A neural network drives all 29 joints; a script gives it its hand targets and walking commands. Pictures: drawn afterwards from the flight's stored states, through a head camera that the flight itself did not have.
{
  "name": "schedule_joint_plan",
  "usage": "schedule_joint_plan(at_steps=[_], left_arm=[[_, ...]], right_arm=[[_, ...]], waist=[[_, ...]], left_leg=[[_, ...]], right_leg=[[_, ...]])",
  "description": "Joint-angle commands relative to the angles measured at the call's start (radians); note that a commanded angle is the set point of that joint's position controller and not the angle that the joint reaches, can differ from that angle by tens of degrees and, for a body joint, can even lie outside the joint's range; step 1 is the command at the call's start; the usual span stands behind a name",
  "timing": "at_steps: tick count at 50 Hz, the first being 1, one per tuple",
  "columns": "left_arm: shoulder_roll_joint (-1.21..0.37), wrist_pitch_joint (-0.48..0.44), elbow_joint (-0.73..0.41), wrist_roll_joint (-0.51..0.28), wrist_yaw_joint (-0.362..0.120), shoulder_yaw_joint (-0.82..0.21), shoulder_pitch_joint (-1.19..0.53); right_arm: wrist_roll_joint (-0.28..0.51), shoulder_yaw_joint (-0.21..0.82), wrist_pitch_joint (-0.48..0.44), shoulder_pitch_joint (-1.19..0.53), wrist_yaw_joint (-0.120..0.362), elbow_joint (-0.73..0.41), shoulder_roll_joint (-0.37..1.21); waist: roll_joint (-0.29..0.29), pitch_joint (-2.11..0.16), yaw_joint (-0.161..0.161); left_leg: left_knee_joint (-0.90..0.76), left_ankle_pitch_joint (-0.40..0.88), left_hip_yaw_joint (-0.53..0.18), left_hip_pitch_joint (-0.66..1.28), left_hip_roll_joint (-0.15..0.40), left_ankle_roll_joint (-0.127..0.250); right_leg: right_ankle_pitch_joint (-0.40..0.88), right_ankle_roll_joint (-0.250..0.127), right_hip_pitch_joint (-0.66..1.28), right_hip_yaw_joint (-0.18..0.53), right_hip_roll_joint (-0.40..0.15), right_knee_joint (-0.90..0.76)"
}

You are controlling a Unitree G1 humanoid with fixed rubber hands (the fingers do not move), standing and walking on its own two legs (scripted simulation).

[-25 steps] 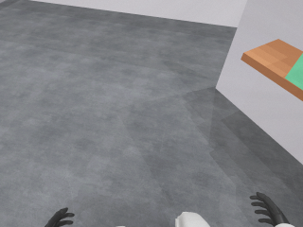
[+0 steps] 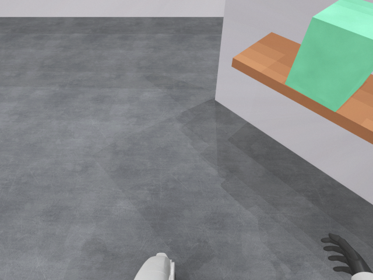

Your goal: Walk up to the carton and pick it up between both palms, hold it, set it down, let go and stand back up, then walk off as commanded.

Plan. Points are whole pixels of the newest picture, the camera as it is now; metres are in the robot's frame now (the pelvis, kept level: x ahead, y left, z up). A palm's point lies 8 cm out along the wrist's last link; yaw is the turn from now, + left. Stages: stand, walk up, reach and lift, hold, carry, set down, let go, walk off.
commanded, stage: walk up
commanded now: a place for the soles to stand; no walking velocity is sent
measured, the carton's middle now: (340, 54) +0.77 -0.48 +0.02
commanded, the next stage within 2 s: none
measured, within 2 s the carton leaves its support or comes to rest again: neither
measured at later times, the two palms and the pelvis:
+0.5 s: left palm (89, 237) +0.21 +0.26 -0.10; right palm out of the picture +0.12 -0.38 -0.07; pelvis +0.07 -0.03 -0.01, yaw -15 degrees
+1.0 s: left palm (111, 183) +0.35 +0.24 -0.11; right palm out of the picture +0.16 -0.37 -0.03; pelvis +0.18 -0.02 +0.00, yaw -24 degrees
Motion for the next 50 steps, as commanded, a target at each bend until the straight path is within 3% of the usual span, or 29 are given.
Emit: schedule_joint_plan(at_steps=[1, 2, 3, 4, 5, 6, 8, 9, 11, 13, 18, 20, 21, 22, 23, 24, 25, 30, 35, 37, 38, 39, 40, 41, 42, 44, 45, 47, 50], left_arm=[[0.223, -0.024, -0.130, 0.015, 0.016, 0.092, -0.059], [0.185, -0.029, -0.143, 0.010, 0.014, 0.082, -0.099], [0.107, -0.039, -0.143, 0.010, 0.008, 0.062, -0.064], [0.150, -0.033, -0.130, 0.030, 0.014, 0.071, -0.028], [0.224, -0.021, -0.112, 0.040, 0.012, 0.085, -0.002], [0.261, -0.012, -0.084, 0.049, 0.004, 0.096, 0.005], [0.284, -0.008, -0.040, 0.044, -0.019, 0.116, 0.033], [0.262, -0.009, -0.028, 0.041, -0.025, 0.116, 0.036], [0.214, -0.010, -0.036, 0.011, -0.035, 0.084, -0.020], [0.211, -0.010, -0.040, 0.003, -0.041, 0.080, -0.039], [0.220, -0.028, -0.019, -0.001, -0.035, 0.080, -0.041], [0.218, -0.047, 0.016, 0.004, -0.022, 0.097, 0.069], [0.235, -0.057, 0.045, 0.008, -0.010, 0.109, 0.145], [0.282, -0.066, 0.065, 0.015, 0.007, 0.123, 0.207], [0.353, -0.070, 0.033, 0.022, 0.025, 0.138, 0.179], [0.367, -0.073, -0.002, 0.019, 0.034, 0.131, 0.122], [0.372, -0.070, -0.007, 0.007, 0.031, 0.130, 0.090], [0.282, -0.073, -0.024, -0.003, 0.047, 0.095, 0.084], [0.289, -0.071, -0.042, 0.003, 0.052, 0.095, 0.092], [0.278, -0.065, -0.058, 0.003, 0.050, 0.086, 0.020], [0.248, -0.061, -0.077, 0.000, 0.049, 0.072, -0.040], [0.164, -0.067, -0.092, -0.002, 0.049, 0.046, -0.052], [0.080, -0.074, -0.098, -0.006, 0.047, 0.030, -0.018], [0.178, -0.066, -0.085, 0.010, 0.055, 0.049, -0.030], [0.252, -0.059, -0.065, 0.021, 0.053, 0.069, -0.035], [0.279, -0.056, -0.021, 0.011, 0.034, 0.084, -0.006], [0.249, -0.055, -0.002, 0.004, 0.024, 0.081, 0.017], [0.221, -0.054, 0.005, -0.005, 0.018, 0.084, 0.021], [0.203, -0.053, -0.016, -0.011, 0.015, 0.076, -0.023]], right_arm=[[-0.010, -0.080, -0.045, 0.074, -0.020, -0.024, -0.131], [-0.017, -0.095, -0.053, 0.176, -0.024, 0.001, -0.156], [-0.022, -0.120, -0.056, 0.232, -0.033, 0.007, -0.210], [-0.023, -0.137, -0.056, 0.205, -0.040, -0.018, -0.265], [-0.017, -0.136, -0.057, 0.121, -0.035, -0.040, -0.260], [-0.016, -0.138, -0.055, 0.042, -0.028, -0.046, -0.276], [-0.018, -0.123, -0.053, -0.025, -0.015, -0.062, -0.236], [-0.018, -0.115, -0.055, 0.003, -0.013, -0.059, -0.225], [-0.010, -0.114, -0.057, 0.008, -0.006, -0.048, -0.251], [-0.012, -0.119, -0.051, -0.004, 0.010, -0.049, -0.258], [-0.013, -0.132, -0.033, -0.036, 0.030, -0.064, -0.292], [-0.026, -0.120, -0.019, -0.076, 0.033, -0.084, -0.261], [-0.031, -0.109, -0.009, -0.061, 0.032, -0.082, -0.207], [-0.025, -0.089, 0.001, -0.042, 0.033, -0.089, -0.148], [-0.008, -0.057, 0.002, -0.025, 0.033, -0.106, -0.071], [-0.004, -0.056, 0.001, -0.046, 0.032, -0.104, -0.105], [-0.007, -0.077, -0.003, -0.072, 0.034, -0.095, -0.188], [0.000, -0.081, -0.037, 0.004, 0.035, -0.058, -0.164], [-0.011, -0.074, -0.047, -0.041, 0.027, -0.079, -0.139], [-0.009, -0.078, -0.060, 0.044, 0.021, -0.046, -0.131], [-0.010, -0.088, -0.068, 0.138, 0.017, -0.017, -0.132], [-0.023, -0.118, -0.075, 0.231, 0.011, 0.008, -0.197], [-0.035, -0.144, -0.075, 0.285, 0.000, 0.010, -0.275], [-0.021, -0.146, -0.069, 0.228, 0.000, -0.011, -0.287], [-0.011, -0.146, -0.068, 0.170, 0.006, -0.014, -0.293], [-0.012, -0.132, -0.062, 0.064, 0.011, -0.016, -0.256], [-0.016, -0.119, -0.061, 0.040, 0.011, -0.020, -0.227], [-0.018, -0.114, -0.066, 0.103, 0.016, -0.015, -0.216], [-0.015, -0.116, -0.057, 0.116, 0.026, -0.019, -0.213]], waist=[[-0.126, -0.147, -0.071], [-0.027, -0.209, -0.131], [0.177, -0.278, -0.145], [0.139, -0.273, -0.116], [0.070, -0.216, -0.085], [0.088, -0.101, -0.059], [0.089, 0.031, -0.019], [0.088, 0.055, -0.027], [0.151, 0.095, -0.047], [0.213, 0.074, -0.061], [0.219, -0.008, -0.062], [0.133, -0.068, 0.001], [-0.013, -0.120, 0.031], [-0.182, -0.124, 0.062], [-0.345, -0.047, 0.054], [-0.287, 0.035, 0.035], [-0.190, 0.049, 0.029], [-0.212, -0.081, 0.008], [-0.215, -0.103, 0.022], [-0.191, -0.126, -0.031], [-0.151, -0.149, -0.093], [0.019, -0.209, -0.145], [0.234, -0.265, -0.159], [0.112, -0.203, -0.143], [0.051, -0.134, -0.119], [0.079, 0.048, -0.066], [0.119, 0.087, -0.056], [0.137, 0.103, -0.072], [0.203, 0.098, -0.088]], left_leg=[[-0.335, 0.210, -0.064, 0.354, -0.048, 0.049], [-0.420, 0.286, -0.135, 0.605, 0.019, 0.076], [-0.471, 0.257, -0.339, 0.835, 0.235, 0.127], [-0.474, 0.078, -0.524, 0.796, 0.421, 0.185], [-0.533, -0.214, -0.568, 0.673, 0.480, 0.233], [-0.592, -0.371, -0.555, 0.492, 0.510, 0.255], [-0.625, -0.339, -0.382, 0.327, 0.403, 0.193], [-0.624, -0.270, -0.308, 0.305, 0.355, 0.158], [-0.627, -0.193, -0.167, 0.223, 0.307, 0.160], [-0.612, -0.184, -0.099, 0.256, 0.302, 0.175], [-0.502, -0.212, -0.015, 0.295, 0.302, 0.171], [-0.330, -0.247, 0.090, 0.277, 0.255, 0.146], [-0.155, -0.263, 0.138, 0.237, 0.195, 0.116], [0.108, -0.203, 0.174, 0.106, 0.112, 0.073], [0.290, -0.177, 0.149, -0.150, 0.019, 0.009], [0.325, -0.148, 0.039, -0.249, -0.005, -0.015], [0.300, -0.130, -0.048, -0.210, 0.024, -0.008], [0.121, -0.103, -0.026, -0.118, 0.021, 0.019], [-0.047, -0.093, -0.017, -0.063, -0.003, 0.022], [-0.217, 0.010, 0.011, 0.140, -0.021, 0.024], [-0.351, 0.156, 0.014, 0.372, -0.022, 0.031], [-0.425, 0.150, -0.143, 0.598, 0.093, 0.072], [-0.457, 0.038, -0.435, 0.798, 0.360, 0.107], [-0.539, -0.164, -0.579, 0.711, 0.476, 0.149], [-0.581, -0.341, -0.587, 0.591, 0.496, 0.154], [-0.640, -0.393, -0.384, 0.390, 0.393, 0.127], [-0.641, -0.283, -0.274, 0.370, 0.336, 0.093], [-0.609, -0.002, -0.176, 0.354, 0.299, 0.068], [-0.568, 0.125, -0.058, 0.415, 0.275, 0.131]], right_leg=[[0.635, -0.024, 0.020, 0.290, -0.131, -0.016], [0.508, 0.008, -0.153, 0.205, -0.088, 0.149], [0.013, 0.034, -0.350, 0.097, -0.018, 0.334], [-0.131, 0.039, -0.428, 0.049, -0.033, 0.443], [-0.117, 0.044, -0.451, 0.016, -0.099, 0.500], [-0.093, 0.051, -0.445, -0.006, -0.145, 0.539], [-0.042, 0.056, -0.367, -0.015, -0.167, 0.506], [-0.003, 0.056, -0.344, -0.011, -0.163, 0.479], [0.027, 0.081, -0.317, -0.044, -0.169, 0.372], [0.060, 0.089, -0.292, -0.089, -0.174, 0.286], [0.015, 0.061, -0.150, -0.178, -0.177, 0.048], [0.088, 0.045, -0.003, -0.225, -0.149, -0.122], [0.105, 0.034, 0.106, -0.206, -0.102, -0.168], [0.003, -0.014, 0.217, -0.027, -0.112, -0.245], [-0.224, -0.077, 0.227, 0.370, -0.262, -0.341], [-0.350, -0.149, 0.147, 0.651, -0.362, -0.480], [-0.420, -0.202, 0.082, 0.693, -0.378, -0.472], [0.229, -0.171, 0.204, 0.381, -0.266, -0.257], [0.349, -0.203, 0.166, 0.396, -0.287, -0.183], [0.415, -0.164, 0.054, 0.316, -0.256, -0.104], [0.365, -0.116, -0.098, 0.237, -0.215, -0.001], [0.243, -0.052, -0.265, 0.132, -0.118, 0.214], [-0.092, 0.008, -0.486, 0.022, 0.000, 0.415], [-0.132, 0.029, -0.550, -0.003, -0.048, 0.484], [-0.098, 0.033, -0.539, 0.027, -0.101, 0.497], [0.016, 0.046, -0.484, 0.014, -0.156, 0.480], [0.062, 0.058, -0.461, 0.011, -0.161, 0.458], [0.104, 0.071, -0.401, -0.006, -0.146, 0.420], [0.132, 0.080, -0.398, -0.048, -0.156, 0.311]])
